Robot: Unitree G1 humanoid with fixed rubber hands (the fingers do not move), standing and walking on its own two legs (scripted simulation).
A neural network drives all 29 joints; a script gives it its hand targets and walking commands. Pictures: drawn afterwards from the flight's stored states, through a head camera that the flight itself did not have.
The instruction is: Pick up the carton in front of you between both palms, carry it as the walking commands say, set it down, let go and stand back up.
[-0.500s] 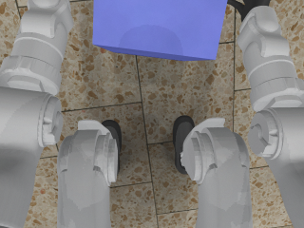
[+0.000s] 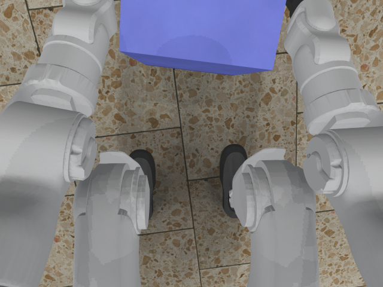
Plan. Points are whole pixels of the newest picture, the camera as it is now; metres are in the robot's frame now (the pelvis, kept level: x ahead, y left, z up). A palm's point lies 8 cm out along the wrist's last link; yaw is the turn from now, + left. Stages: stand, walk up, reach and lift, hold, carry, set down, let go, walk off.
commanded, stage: reach and lift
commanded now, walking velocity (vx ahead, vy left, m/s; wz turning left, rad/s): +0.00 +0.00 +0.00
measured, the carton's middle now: (199, 7) +0.55 -0.02 -0.25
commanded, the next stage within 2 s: none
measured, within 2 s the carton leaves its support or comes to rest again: leaves its support in 0.26 s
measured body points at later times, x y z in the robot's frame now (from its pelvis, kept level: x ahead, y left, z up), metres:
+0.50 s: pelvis +0.01 +0.00 +0.02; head +0.32 +0.01 +0.35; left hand +0.56 +0.13 -0.08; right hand +0.54 -0.17 -0.07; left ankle +0.11 +0.13 -0.34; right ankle +0.12 -0.13 -0.34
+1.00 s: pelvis +0.01 +0.00 +0.14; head +0.26 +0.00 +0.52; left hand +0.51 +0.14 +0.08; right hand +0.50 -0.17 +0.08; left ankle +0.11 +0.13 -0.34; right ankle +0.12 -0.13 -0.34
